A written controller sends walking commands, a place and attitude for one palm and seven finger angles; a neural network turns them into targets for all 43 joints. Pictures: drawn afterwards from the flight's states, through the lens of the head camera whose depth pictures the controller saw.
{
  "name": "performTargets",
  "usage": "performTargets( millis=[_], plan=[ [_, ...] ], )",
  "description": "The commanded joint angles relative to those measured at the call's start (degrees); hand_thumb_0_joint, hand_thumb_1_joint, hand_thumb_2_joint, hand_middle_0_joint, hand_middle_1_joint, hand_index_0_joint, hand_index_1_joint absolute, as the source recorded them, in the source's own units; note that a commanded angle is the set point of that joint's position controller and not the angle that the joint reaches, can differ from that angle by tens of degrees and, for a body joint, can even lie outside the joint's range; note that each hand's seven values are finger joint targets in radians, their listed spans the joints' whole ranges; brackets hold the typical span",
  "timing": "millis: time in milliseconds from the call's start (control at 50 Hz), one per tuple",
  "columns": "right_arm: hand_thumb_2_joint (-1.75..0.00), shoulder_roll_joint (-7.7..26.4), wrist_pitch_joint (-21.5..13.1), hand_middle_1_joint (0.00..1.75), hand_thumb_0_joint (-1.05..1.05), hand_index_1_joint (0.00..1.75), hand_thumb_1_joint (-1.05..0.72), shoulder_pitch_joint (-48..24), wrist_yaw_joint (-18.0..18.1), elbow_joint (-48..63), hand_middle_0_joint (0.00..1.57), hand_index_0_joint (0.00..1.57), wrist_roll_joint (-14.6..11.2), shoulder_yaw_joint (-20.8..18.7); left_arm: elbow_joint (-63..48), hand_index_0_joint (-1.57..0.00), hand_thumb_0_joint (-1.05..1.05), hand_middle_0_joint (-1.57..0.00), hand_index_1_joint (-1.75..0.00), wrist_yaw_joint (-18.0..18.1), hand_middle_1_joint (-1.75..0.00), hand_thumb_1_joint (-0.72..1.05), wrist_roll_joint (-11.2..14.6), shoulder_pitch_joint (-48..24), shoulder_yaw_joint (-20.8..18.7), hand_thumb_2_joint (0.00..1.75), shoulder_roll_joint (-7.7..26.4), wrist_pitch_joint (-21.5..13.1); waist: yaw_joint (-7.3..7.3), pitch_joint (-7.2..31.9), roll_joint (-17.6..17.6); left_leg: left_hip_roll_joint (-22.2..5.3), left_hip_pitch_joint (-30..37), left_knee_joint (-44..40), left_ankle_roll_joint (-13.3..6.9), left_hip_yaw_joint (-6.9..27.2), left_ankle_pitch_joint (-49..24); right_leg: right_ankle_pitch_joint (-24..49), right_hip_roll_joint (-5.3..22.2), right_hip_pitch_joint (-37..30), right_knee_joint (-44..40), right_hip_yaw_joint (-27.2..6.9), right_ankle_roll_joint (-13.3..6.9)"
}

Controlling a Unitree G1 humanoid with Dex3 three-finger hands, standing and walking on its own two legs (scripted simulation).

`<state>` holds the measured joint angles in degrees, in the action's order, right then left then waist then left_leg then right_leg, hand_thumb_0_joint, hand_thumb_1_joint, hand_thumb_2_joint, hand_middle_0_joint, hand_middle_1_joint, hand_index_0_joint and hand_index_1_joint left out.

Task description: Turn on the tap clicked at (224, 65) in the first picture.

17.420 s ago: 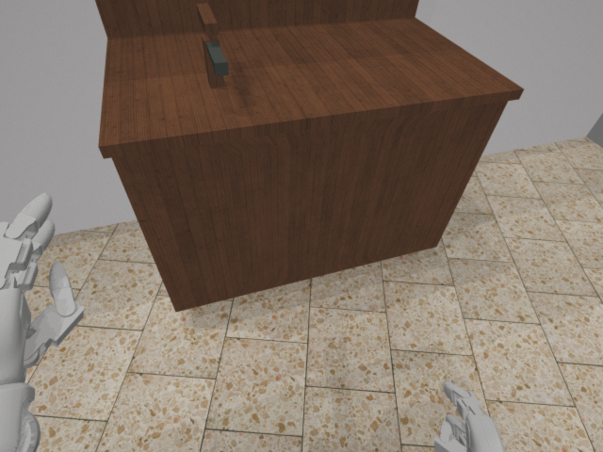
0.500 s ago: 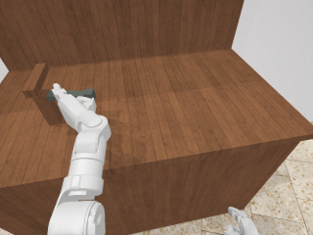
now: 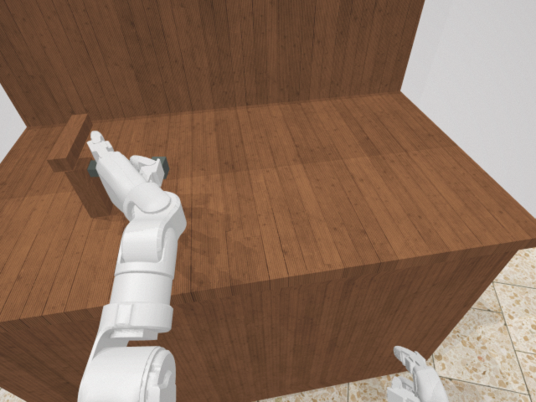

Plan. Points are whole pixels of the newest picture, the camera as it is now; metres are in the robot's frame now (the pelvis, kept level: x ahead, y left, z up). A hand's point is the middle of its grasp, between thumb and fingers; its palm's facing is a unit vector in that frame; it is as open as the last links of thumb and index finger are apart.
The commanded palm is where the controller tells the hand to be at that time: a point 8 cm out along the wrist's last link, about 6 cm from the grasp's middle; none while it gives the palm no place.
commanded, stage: lift the hand up off the lever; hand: left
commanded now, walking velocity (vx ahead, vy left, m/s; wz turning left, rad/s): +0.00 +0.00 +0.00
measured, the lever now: (159, 167) +0.45 +0.24 +0.14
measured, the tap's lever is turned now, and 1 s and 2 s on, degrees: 80 80 80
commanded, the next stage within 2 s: draw the hand back beside the body in 1.18 s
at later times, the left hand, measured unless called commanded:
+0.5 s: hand (166, 158) +0.39 +0.19 +0.20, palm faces +0.73 -0.69 -0.02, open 7.8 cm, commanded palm +0.33 +0.21 +0.20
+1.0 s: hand (162, 151) +0.38 +0.19 +0.22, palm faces +0.71 -0.70 +0.00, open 7.8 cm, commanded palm +0.32 +0.22 +0.22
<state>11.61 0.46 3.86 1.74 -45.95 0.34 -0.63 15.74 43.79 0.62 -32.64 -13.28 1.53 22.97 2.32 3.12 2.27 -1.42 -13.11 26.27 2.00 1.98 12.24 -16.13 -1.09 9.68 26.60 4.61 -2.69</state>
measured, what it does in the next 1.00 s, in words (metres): stands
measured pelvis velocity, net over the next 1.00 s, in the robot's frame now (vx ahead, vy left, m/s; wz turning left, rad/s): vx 0.00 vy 0.00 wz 0.01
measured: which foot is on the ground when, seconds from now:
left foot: down 0.00-1.00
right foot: down 0.00-1.00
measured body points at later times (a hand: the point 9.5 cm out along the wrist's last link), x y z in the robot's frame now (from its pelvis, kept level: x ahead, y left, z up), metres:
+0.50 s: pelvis +0.00 +0.00 +0.00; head -0.03 -0.02 +0.45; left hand +0.34 +0.22 +0.21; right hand +0.21 -0.21 -0.09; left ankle +0.02 +0.14 -0.74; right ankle -0.02 -0.08 -0.74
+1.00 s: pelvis +0.00 +0.00 +0.00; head -0.03 -0.03 +0.45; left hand +0.34 +0.22 +0.22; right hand +0.23 -0.21 -0.09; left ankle +0.02 +0.14 -0.74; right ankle -0.02 -0.08 -0.74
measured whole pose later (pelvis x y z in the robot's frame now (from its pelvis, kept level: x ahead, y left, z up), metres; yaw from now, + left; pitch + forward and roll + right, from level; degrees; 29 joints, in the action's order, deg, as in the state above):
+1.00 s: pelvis +0.00 +0.00 +0.00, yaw +0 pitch -3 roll +0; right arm 12.0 0.3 0.3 1.2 -47.1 -0.9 -0.1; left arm 8.5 41.7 2.8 -33.6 -10.5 0.9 31.1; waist 4.1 2.4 3.2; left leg -1.5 -9.2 23.2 2.3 2.2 11.2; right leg -15.3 -1.2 5.8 23.7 4.9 -2.9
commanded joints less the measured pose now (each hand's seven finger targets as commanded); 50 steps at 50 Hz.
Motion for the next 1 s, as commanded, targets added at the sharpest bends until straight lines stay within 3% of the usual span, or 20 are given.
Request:
performTargets(
  millis=[0,40,60,80,140,160,200,260,300,360,420,460,500,560,680,700,800,860,920,980],
  plan=[
    [-0.9,5.7,-2.3,0.3,0.0,0.3,-0.9,-10.7,0.6,9.4,0.2,0.2,-0.6,-1.0,-10.9,-0.15,0.0,-0.15,-0.15,-0.8,-0.15,0.9,-0.8,-24.1,0.6,0.9,7.9,-1.5,0.33,12.5,-4.6,1.4,6.3,-1.8,-2.4,-2.9,-11.4,12.3,2.1,-2.8,-6.4,-1.6,1.5],
    [-0.9,5.6,-2.4,0.3,0.0,0.3,-0.9,-10.7,0.5,9.7,0.2,0.2,-0.5,-1.1,-12.5,-0.15,0.0,-0.15,-0.15,-0.6,-0.15,0.9,-0.9,-23.8,0.8,0.9,7.6,-1.2,0.48,13.5,-4.2,1.3,7.2,-1.5,-2.3,-3.2,-13.7,15.6,2.3,-3.6,-6.1,-1.7,1.6],
    [-0.9,5.8,-2.1,0.3,0.0,0.3,-0.9,-10.7,0.5,9.8,0.2,0.2,-0.5,-1.3,-13.2,-0.15,0.0,-0.15,-0.15,-0.7,-0.15,0.9,-0.7,-22.2,-1.0,0.9,9.6,-1.5,1.12,14.6,-3.9,1.2,7.7,-1.9,-2.2,-2.8,-15.0,16.3,2.0,-4.7,-5.6,-1.4,1.4],
    [-0.9,5.5,-2.2,0.3,0.0,0.3,-0.9,-11.3,0.3,10.3,0.2,0.2,-0.6,-1.2,-14.9,-0.15,0.0,-0.15,-0.15,-0.8,-0.15,0.9,-0.8,-22.3,1.1,0.9,7.5,-1.6,1.11,14.8,-2.4,1.2,8.0,-1.5,-2.2,-3.2,-15.5,17.0,2.2,-4.5,-5.4,-1.6,1.4],
    [-0.9,5.4,-2.6,0.3,0.0,0.3,-0.9,-11.5,-0.1,10.1,0.2,0.2,-0.4,-1.3,-17.6,-0.15,0.0,-0.15,-0.15,-0.7,-0.15,0.9,-1.1,-23.4,3.1,0.9,5.7,-1.4,0.57,15.0,-3.0,0.9,9.4,-0.9,-2.1,-3.3,-17.6,19.0,2.1,-4.1,-5.1,-1.3,1.3],
    [-0.9,5.6,-2.5,0.3,0.0,0.3,-0.9,-11.4,0.0,10.0,0.2,0.2,-0.5,-1.4,-17.0,-0.15,0.0,-0.15,-0.15,-0.9,-0.15,0.9,-0.6,-21.7,1.6,0.9,7.3,-1.5,0.87,14.4,-4.2,0.7,9.4,-1.5,-2.0,-2.6,-17.6,18.2,1.9,-4.4,-5.3,-0.9,1.2],
    [-0.9,5.5,-2.8,0.3,0.0,0.3,-0.9,-12.0,-0.1,10.0,0.2,0.2,-0.5,-1.2,-18.4,-0.15,0.0,-0.15,-0.15,-0.8,-0.15,0.9,-0.8,-23.7,2.9,0.9,6.3,-1.5,0.58,14.4,-5.6,0.8,9.4,-1.3,-2.2,-2.8,-17.1,18.1,2.1,-4.2,-5.4,-1.2,1.4],
    [-0.9,5.5,-2.9,0.3,0.0,0.3,-0.9,-12.7,0.1,9.3,0.2,0.2,-0.5,-1.2,-18.5,-0.15,0.0,-0.15,-0.15,-0.9,-0.15,0.9,-0.8,-24.6,2.5,0.9,7.1,-1.0,0.71,13.7,-4.5,0.8,9.5,-1.8,-1.9,-2.5,-15.8,15.3,1.9,-3.6,-6.1,-1.1,1.3],
    [-0.9,5.1,-3.4,0.3,0.0,0.3,-0.9,-13.4,-0.1,8.5,0.2,0.2,-0.6,-0.9,-16.9,-0.15,0.0,-0.15,-0.15,-0.8,-0.15,0.9,-1.6,-28.0,5.5,0.9,4.2,-0.3,0.13,12.1,-2.4,0.8,9.3,-1.9,-1.7,-2.7,-12.8,11.7,2.0,-1.2,-6.6,-1.3,1.2],
    [-0.9,5.2,-3.5,0.3,0.0,0.3,-0.9,-13.4,0.1,8.1,0.2,0.2,-0.6,-1.0,-15.5,-0.15,0.0,-0.15,-0.15,-0.4,-0.15,0.9,-1.3,-28.1,2.5,0.9,7.2,0.2,0.94,12.9,-3.1,1.1,8.5,-2.8,-1.6,-2.2,-11.1,10.2,1.8,-2.2,-6.9,-1.3,1.1],
    [-0.9,4.9,-3.2,0.3,0.0,0.3,-0.9,-13.6,0.0,8.4,0.2,0.2,-0.5,-0.8,-14.2,-0.15,0.0,-0.15,-0.15,0.0,-0.15,0.9,-1.1,-28.5,3.0,0.9,5.9,0.8,1.13,14.1,-3.8,1.3,8.1,-2.4,-1.8,-2.7,-11.2,10.9,2.1,-3.2,-6.9,-1.5,1.3],
    [-0.9,5.3,-2.6,0.3,0.0,0.3,-0.9,-13.2,0.1,8.4,0.2,0.2,-0.5,-0.9,-12.4,-0.15,0.0,-0.15,-0.15,-0.2,-0.15,0.9,-0.8,-26.8,1.1,0.9,7.6,1.2,1.4,13.9,-4.4,1.1,7.9,-3.1,-1.6,-2.4,-11.9,11.3,1.8,-4.0,-6.8,-1.2,1.2],
    [-0.9,5.1,-2.5,0.3,0.0,0.3,-0.9,-13.5,-0.2,9.0,0.2,0.2,-0.6,-0.8,-13.2,-0.15,0.0,-0.15,-0.15,-0.1,-0.15,0.9,-0.7,-27.2,2.5,0.9,6.0,1.5,1.4,14.3,-4.5,1.0,8.3,-2.9,-1.7,-2.6,-13.0,12.4,1.9,-4.1,-6.5,-1.1,1.1],
    [-0.9,5.4,-1.9,0.3,0.0,0.3,-0.9,-13.2,-0.1,9.2,0.2,0.2,-0.7,-1.0,-13.3,-0.15,0.0,-0.15,-0.15,-0.3,-0.15,0.9,-0.1,-25.1,0.0,0.9,8.4,1.7,1.87,14.7,-5.3,0.8,8.8,-3.0,-1.8,-2.5,-15.3,14.5,1.8,-5.3,-6.5,-1.0,1.2],
    [-0.9,5.2,-2.0,0.3,0.0,0.3,-0.9,-14.0,-0.7,10.3,0.2,0.2,-0.8,-0.9,-20.2,-0.15,0.0,-0.15,-0.15,-0.8,-0.15,0.9,-0.3,-24.6,1.9,0.9,7.2,1.7,1.97,15.6,-4.0,0.5,10.8,-1.7,-1.9,-3.3,-20.8,21.5,2.2,-6.4,-5.4,-1.0,1.2],
    [-0.9,5.2,-2.0,0.3,0.0,0.3,-0.9,-14.1,-0.7,10.1,0.2,0.2,-0.8,-1.0,-20.7,-0.15,0.0,-0.15,-0.15,-0.8,-0.15,0.9,-0.3,-23.9,1.3,0.9,8.2,1.8,2.07,15.6,-3.6,0.5,10.8,-1.6,-1.8,-3.3,-20.3,20.8,2.2,-6.4,-5.6,-1.1,1.2],
    [-0.9,5.2,-3.2,0.3,0.0,0.3,-0.9,-14.9,-0.8,9.5,0.2,0.2,-0.9,-0.8,-23.6,-0.15,0.0,-0.15,-0.15,-1.6,-0.15,0.9,-0.3,-27.3,4.6,0.9,5.9,2.5,1.37,15.1,-2.2,0.6,11.8,-1.6,-1.7,-2.9,-20.1,19.6,2.1,-5.0,-5.9,-1.0,1.1],
    [-0.9,5.5,-3.1,0.3,0.0,0.3,-0.9,-15.1,-0.6,8.8,0.2,0.2,-1.1,-0.9,-21.0,-0.15,0.0,-0.15,-0.15,-2.2,-0.15,0.9,0.3,-25.9,3.7,0.9,6.7,3.8,1.35,14.0,-3.2,0.7,11.4,-2.5,-1.6,-2.6,-18.1,16.7,1.8,-4.9,-6.6,-0.8,1.1],
    [-0.9,5.1,-3.4,0.3,0.0,0.3,-0.9,-15.6,-0.5,8.4,0.2,0.2,-1.3,-0.4,-18.9,-0.15,0.0,-0.15,-0.15,-2.2,-0.15,0.9,0.5,-28.4,5.4,0.9,4.4,5.2,0.95,12.5,-3.8,1.1,10.5,-3.1,-1.7,-2.7,-15.0,14.2,1.9,-3.8,-7.4,-1.1,1.2],
    [-0.9,5.3,-2.9,0.3,0.0,0.3,-0.9,-15.9,-0.1,8.6,0.2,0.2,-1.6,-0.4,-17.1,-0.15,0.0,-0.15,-0.15,-2.2,-0.15,0.9,1.4,-26.3,1.2,0.9,8.4,5.5,1.9,13.3,-5.8,1.2,9.8,-3.4,-2.0,-2.8,-14.2,13.9,2.2,-5.2,-7.9,-1.6,1.6]
  ],
)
